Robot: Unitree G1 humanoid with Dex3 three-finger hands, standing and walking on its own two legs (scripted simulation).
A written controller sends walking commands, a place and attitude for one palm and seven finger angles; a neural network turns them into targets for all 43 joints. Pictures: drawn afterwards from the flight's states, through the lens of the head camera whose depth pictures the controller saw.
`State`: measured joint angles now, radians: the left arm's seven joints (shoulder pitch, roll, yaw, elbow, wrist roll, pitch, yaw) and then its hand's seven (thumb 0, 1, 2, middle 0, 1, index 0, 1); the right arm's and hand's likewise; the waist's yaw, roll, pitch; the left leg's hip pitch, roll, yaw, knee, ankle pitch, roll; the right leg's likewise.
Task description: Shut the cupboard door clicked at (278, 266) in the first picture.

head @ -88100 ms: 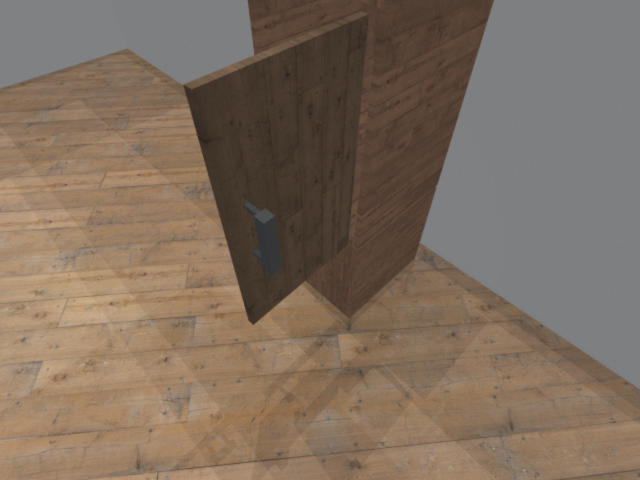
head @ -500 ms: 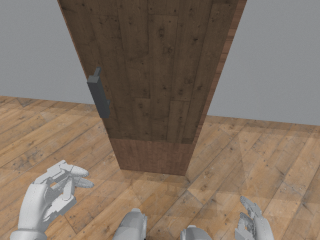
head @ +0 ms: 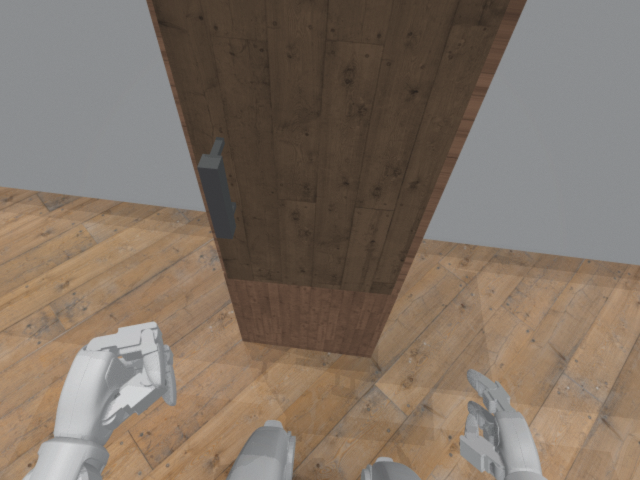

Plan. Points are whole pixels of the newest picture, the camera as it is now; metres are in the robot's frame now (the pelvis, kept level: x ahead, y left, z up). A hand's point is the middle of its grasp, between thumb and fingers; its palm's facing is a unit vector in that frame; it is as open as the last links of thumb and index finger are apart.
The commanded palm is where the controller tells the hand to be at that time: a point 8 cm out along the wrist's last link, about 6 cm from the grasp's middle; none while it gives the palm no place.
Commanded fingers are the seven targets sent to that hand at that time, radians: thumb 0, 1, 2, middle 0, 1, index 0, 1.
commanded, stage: raise the hand and make a fist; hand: left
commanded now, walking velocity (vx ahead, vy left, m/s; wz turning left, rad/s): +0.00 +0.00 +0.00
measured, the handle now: (222, 189) +0.48 +0.19 +0.06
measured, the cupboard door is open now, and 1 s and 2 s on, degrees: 2 2 2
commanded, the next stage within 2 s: bring the fist close to the handle in 0.56 s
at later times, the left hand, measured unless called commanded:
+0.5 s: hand (172, 366) +0.23 +0.18 +0.06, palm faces +0.00 -1.00 -0.04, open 3.1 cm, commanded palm +0.20 +0.23 +0.06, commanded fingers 0.00 0.90 0.90 -1.30 -1.50 -1.30 -1.50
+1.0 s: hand (197, 326) +0.27 +0.17 +0.06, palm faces -0.03 -1.00 -0.03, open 3.1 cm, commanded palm +0.26 +0.22 +0.06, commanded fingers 0.00 0.90 0.90 -1.30 -1.50 -1.30 -1.50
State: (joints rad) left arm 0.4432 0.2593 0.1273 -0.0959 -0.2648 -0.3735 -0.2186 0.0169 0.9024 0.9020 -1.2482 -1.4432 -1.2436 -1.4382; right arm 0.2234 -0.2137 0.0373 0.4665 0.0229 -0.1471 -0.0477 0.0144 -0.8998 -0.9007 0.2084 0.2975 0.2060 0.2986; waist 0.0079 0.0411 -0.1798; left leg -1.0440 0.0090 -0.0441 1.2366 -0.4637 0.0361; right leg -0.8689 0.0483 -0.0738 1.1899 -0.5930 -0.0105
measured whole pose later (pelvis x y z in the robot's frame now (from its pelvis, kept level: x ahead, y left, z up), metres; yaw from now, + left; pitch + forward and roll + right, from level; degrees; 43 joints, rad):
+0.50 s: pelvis +0.00 -0.01 +0.00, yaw +0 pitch +15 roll -4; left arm 0.40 0.26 0.14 -0.04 -0.28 -0.39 -0.22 0.02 0.90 0.90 -1.30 -1.50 -1.30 -1.50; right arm 0.26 -0.25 0.02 0.49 0.02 -0.14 -0.05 0.02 -0.90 -0.90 0.21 0.30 0.20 0.30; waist -0.01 0.04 -0.18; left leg -1.02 0.01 -0.04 1.22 -0.46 0.03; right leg -0.86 0.05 -0.06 1.18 -0.59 -0.02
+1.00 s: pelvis +0.01 -0.01 +0.00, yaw +0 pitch +16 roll -4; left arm 0.20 0.25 0.12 0.07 -0.25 -0.34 -0.20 0.02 0.90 0.90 -1.30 -1.50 -1.30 -1.50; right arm 0.24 -0.24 0.04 0.51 0.02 -0.12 -0.05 0.01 -0.90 -0.90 0.21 0.30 0.21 0.30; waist -0.01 0.04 -0.18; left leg -1.03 0.01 -0.04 1.22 -0.47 0.02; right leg -0.87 0.05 -0.07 1.18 -0.60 -0.02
